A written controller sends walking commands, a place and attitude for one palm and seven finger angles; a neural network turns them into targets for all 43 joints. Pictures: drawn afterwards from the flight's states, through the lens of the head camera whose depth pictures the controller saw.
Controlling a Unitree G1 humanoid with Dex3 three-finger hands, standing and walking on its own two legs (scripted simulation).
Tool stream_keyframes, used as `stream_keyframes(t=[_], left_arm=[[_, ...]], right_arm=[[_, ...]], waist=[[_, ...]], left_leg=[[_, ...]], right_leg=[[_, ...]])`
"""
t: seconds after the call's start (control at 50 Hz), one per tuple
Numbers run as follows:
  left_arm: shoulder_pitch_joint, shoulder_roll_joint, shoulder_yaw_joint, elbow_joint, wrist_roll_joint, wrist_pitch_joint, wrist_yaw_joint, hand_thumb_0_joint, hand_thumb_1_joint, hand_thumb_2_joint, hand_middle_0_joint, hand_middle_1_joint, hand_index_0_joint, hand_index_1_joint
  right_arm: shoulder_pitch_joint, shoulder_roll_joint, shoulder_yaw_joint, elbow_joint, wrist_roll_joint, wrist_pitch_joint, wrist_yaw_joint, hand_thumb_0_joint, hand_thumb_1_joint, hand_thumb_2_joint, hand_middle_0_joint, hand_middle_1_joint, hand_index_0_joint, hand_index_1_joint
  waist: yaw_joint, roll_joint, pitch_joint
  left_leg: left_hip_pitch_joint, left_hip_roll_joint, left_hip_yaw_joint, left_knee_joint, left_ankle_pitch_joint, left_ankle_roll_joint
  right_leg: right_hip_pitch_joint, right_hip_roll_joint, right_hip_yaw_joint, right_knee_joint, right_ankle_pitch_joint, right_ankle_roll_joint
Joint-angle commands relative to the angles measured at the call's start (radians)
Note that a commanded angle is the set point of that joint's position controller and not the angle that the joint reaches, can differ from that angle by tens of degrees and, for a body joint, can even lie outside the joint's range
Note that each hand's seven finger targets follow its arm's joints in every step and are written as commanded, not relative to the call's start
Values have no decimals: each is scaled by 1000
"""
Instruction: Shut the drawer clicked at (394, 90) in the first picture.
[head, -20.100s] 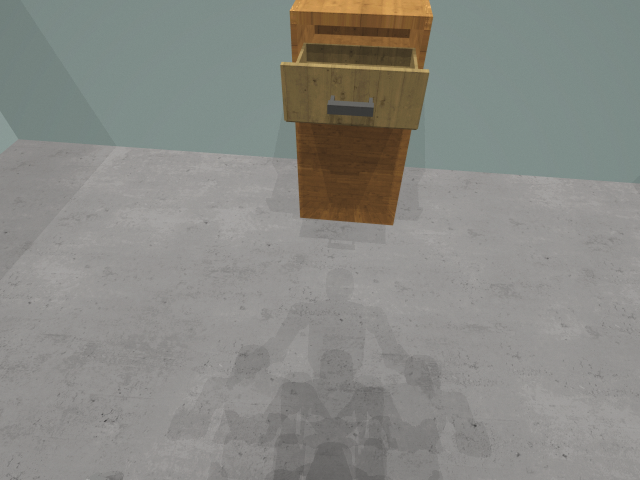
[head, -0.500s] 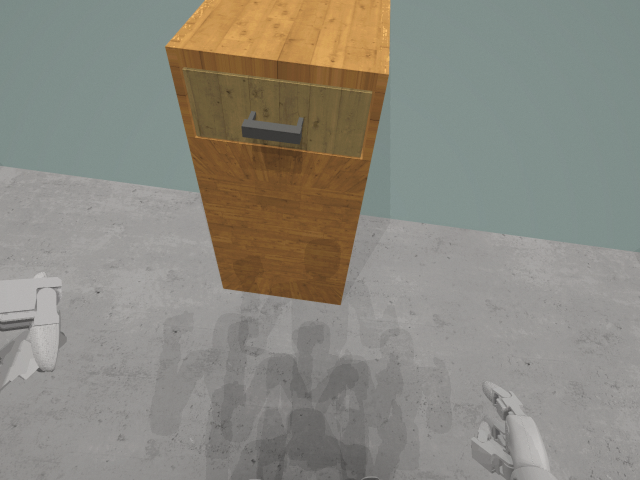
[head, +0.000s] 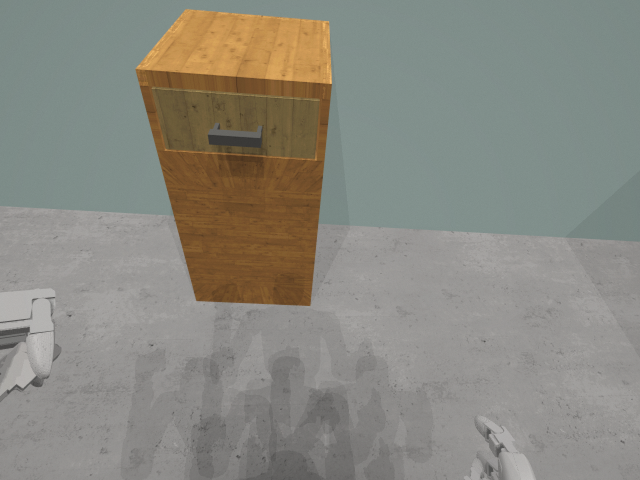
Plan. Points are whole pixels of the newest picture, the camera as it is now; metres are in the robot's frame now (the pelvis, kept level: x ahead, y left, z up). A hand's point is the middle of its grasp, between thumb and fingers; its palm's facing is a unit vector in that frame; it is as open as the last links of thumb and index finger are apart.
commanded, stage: stop stepping back and stand still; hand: left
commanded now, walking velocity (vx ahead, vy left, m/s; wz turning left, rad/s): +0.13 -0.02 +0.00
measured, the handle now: (236, 133) +0.86 +0.20 -0.02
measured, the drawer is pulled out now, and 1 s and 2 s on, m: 0.00 0.00 0.00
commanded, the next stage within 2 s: let the arm hang, fingers relaxed in 0.44 s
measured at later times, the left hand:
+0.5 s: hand (29, 390) +0.16 +0.23 +0.18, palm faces +0.37 -0.82 -0.43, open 3.2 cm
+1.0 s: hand out of the picture -0.07 +0.19 -0.17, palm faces +0.08 -0.97 -0.24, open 4.1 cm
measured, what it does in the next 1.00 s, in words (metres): steps on the spot: left foot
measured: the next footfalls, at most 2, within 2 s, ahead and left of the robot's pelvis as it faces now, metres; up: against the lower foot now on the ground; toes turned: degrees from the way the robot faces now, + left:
left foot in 0.20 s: +0.05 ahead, +0.13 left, +0.00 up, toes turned +2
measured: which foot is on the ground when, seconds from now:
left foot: down 0.00-0.06, up 0.08-0.18, down 0.20-1.00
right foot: down 0.00-1.00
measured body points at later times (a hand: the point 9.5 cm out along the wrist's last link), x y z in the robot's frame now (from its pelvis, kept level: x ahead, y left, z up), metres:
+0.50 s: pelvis -0.03 +0.00 +0.00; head -0.04 +0.01 +0.45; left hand +0.13 +0.27 +0.20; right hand +0.12 -0.22 -0.09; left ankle +0.00 +0.12 -0.71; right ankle -0.02 -0.11 -0.73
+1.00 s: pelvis -0.03 -0.01 +0.00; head -0.01 +0.00 +0.45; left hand -0.08 +0.24 -0.15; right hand -0.04 -0.26 -0.15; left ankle +0.01 +0.13 -0.73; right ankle +0.00 -0.11 -0.73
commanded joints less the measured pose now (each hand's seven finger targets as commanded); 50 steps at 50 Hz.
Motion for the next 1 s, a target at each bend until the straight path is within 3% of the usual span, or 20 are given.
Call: stream_keyframes(t=[0.0,0.04,0.08,0.16,0.24,0.3,0.32,0.36,0.38,0.46,0.5,0.52,0.56,0.6,0.64,0.68,0.72,0.78,0.84,0.98], left_arm=[[27,123,122,-170,-3,-59,25,0,900,900,-1400,-1600,-1400,-1600],[19,142,127,-176,-15,-65,21,0,900,900,-1400,-1600,-1400,-1600],[-64,140,137,-194,-12,-59,37,0,900,900,-1400,-1600,-1400,-1600],[-173,59,32,-104,14,-47,43,0,900,900,-1400,-1600,-1400,-1600],[-193,99,78,-194,38,-64,42,0,900,900,-1400,-1600,-1400,-1600],[-111,107,84,-227,36,-60,37,0,900,900,-1400,-1600,-1400,-1600],[-68,106,87,-210,32,-56,34,0,900,900,-1400,-1600,-1400,-1600],[-72,137,114,-204,14,-52,29,0,900,900,-1400,-1600,-1400,-1600],[-86,134,122,-184,6,-43,35,0,900,900,-1400,-1600,-1400,-1600],[-60,88,105,-129,-3,-45,35,0,900,900,-1400,-1600,-1400,-1600],[-67,81,87,-155,-3,-55,30,0,900,900,-1400,-1600,-1400,-1600],[-162,-91,-296,634,91,127,-114,0,900,900,-1400,-1600,-1400,-1600],[-214,-152,-282,649,69,240,-114,0,900,900,-1320,-1513,-1320,-1513],[-281,-136,-293,755,61,233,-106,0,900,900,-1240,-1427,-1240,-1427],[-285,-118,-302,919,56,227,-104,0,900,900,-1160,-1340,-1160,-1340],[-282,-48,-302,1079,63,229,-109,0,900,900,-1080,-1253,-1080,-1253],[-375,16,-323,1190,62,239,-118,0,900,900,-1000,-1167,-1000,-1167],[-434,-32,-342,1323,53,231,-111,0,900,900,-880,-1037,-880,-1037],[-388,-74,-345,1427,44,220,-112,0,900,900,-760,-907,-760,-907],[-352,-65,-349,1596,37,215,-110,0,900,900,-480,-603,-480,-603]], right_arm=[[-131,-145,-47,-171,-9,-55,-10,0,-900,-900,200,300,200,300],[-122,-147,-63,-155,-8,-43,-4,0,-900,-900,200,300,200,300],[-104,-151,-60,-129,-8,-44,4,0,-900,-900,200,300,200,300],[-102,-162,-54,-102,-2,-66,-25,0,-900,-900,200,300,200,300],[-113,-155,-43,-119,-5,-91,-26,0,-900,-900,200,300,200,300],[-120,-140,-37,-135,-11,-92,-2,0,-900,-900,200,300,200,300],[-119,-142,-40,-140,-12,-86,5,0,-900,-900,200,300,200,300],[-125,-129,-49,-142,-14,-61,13,0,-900,-900,200,300,200,300],[-117,-128,-50,-124,-9,-57,16,0,-900,-900,200,300,200,300],[-94,-107,-29,-113,-2,-53,10,0,-900,-900,200,300,200,300],[-116,-137,-36,-127,-1,-68,-6,0,-900,-900,200,300,200,300],[-67,-333,-112,108,-9,-68,94,0,-900,-900,200,300,200,300],[-21,-221,-83,72,-13,39,86,0,-900,-900,200,300,200,300],[10,-216,-62,68,-37,58,78,0,-900,-900,200,300,200,300],[-34,-215,-57,90,-35,77,74,0,-900,-900,200,300,200,300],[-102,-174,-48,114,-11,101,78,0,-900,-900,200,300,200,300],[-38,-128,-45,161,-13,142,95,0,-900,-900,200,300,200,300],[21,-124,-49,251,-17,155,84,0,-900,-900,200,300,200,300],[34,-120,-41,315,-21,139,73,0,-900,-900,200,300,200,300],[68,-143,-50,416,-8,127,61,0,-900,-900,200,300,200,300]], waist=[[52,151,9],[52,-127,-7],[49,-167,18],[27,88,89],[43,353,73],[68,195,53],[65,126,45],[63,-127,53],[65,-157,76],[33,-47,16],[51,149,-1],[-11,240,12],[10,147,-78],[15,-6,-108],[62,-17,-114],[96,-21,-22],[27,23,141],[10,-125,147],[31,182,53],[56,64,51]], left_leg=[[-19,87,-133,-213,-455,-11],[136,-2,-20,250,-208,-20],[7,24,-46,429,-194,-16],[162,68,-62,23,-312,38],[-17,238,-390,-324,-697,117],[-78,187,-245,-206,-515,84],[-96,125,-152,-105,-464,48],[-110,-5,-2,337,-320,-8],[-135,-2,-5,509,-305,-15],[92,55,-4,118,-175,7],[210,121,-96,-76,-67,32],[166,206,-245,106,346,94],[156,274,-346,42,597,164],[231,294,-404,27,701,206],[199,242,-286,42,568,163],[1,61,-137,73,-14,35],[71,-19,-50,151,-363,5],[160,-2,-50,191,-187,12],[184,52,-125,8,-138,19],[170,71,-125,-58,-92,22]], right_leg=[[57,21,-58,-160,-49,-42],[-206,-194,226,-381,-241,-136],[-199,-296,309,-380,-179,-194],[-279,-122,61,-136,-177,-76],[-132,27,-63,251,-54,-4],[54,13,-67,-1,0,-24],[88,-6,-21,-114,-2,-41],[-57,-238,360,-365,-274,-163],[-115,-316,441,-413,-281,-213],[-105,-207,133,-201,144,-131],[-115,-79,31,-57,184,-35],[-276,-86,-34,213,367,6],[-271,-2,-16,353,-74,18],[-269,5,42,396,-136,12],[-118,-4,20,183,-16,7],[25,-69,147,-115,179,-21],[-269,-200,297,-344,-278,-104],[-288,-131,255,-356,-154,-110],[-148,-65,173,-249,22,-77],[-22,-60,123,-251,147,-74]])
